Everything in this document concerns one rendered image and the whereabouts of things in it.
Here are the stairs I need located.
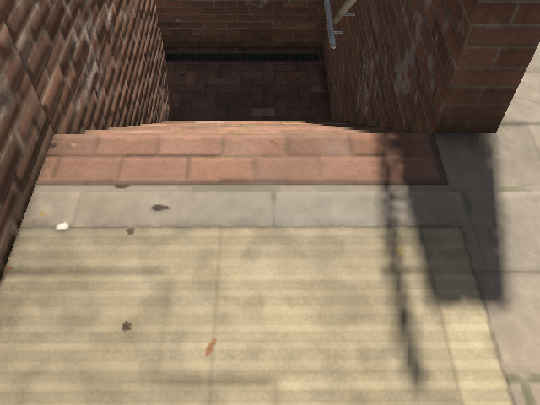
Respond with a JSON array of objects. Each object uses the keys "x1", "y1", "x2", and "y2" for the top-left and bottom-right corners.
[{"x1": 84, "y1": 120, "x2": 409, "y2": 134}]

